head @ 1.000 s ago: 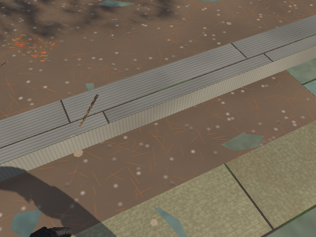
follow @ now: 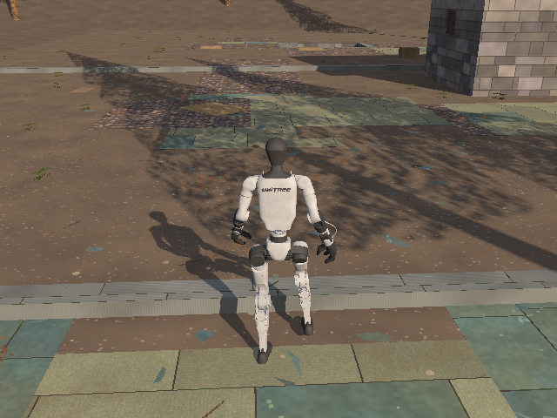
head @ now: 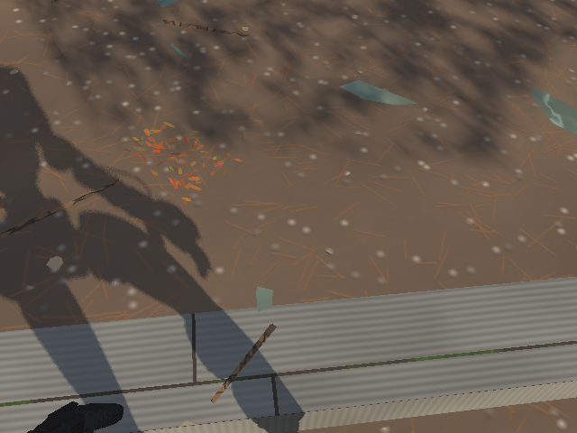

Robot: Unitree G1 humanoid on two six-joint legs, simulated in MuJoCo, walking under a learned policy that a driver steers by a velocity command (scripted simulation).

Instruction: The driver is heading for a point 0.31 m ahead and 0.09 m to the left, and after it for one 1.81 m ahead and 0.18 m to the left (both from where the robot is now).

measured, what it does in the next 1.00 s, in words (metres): climbs, turning left: right foot, then left foot 0.12 m higher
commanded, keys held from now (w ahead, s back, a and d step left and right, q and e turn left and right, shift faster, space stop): w+q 0.46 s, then w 0.46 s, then w+e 0.08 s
